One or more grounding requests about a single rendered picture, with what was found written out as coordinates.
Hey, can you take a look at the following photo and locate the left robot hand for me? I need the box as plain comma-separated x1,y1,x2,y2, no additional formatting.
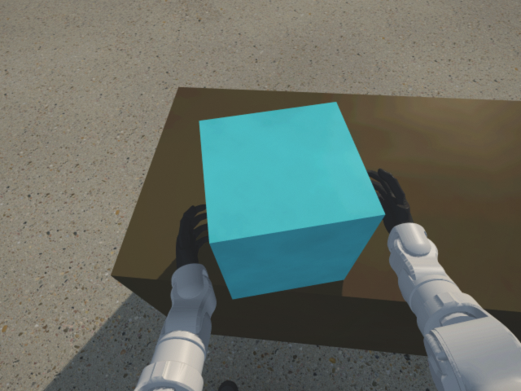
176,204,209,269

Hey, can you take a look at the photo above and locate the carton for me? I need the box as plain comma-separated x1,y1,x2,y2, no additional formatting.
199,102,385,299

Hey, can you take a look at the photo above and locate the robot right upper arm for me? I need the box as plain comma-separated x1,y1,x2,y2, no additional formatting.
423,317,521,391

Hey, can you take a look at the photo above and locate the right robot hand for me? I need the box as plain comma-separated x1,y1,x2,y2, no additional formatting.
366,169,414,234

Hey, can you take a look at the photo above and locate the robot left forearm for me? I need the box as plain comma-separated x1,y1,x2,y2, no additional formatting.
134,263,217,391

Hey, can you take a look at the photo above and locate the robot right forearm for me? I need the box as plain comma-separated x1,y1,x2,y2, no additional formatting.
387,223,521,353

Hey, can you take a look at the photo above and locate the pedestal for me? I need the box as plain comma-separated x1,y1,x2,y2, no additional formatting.
111,87,521,356

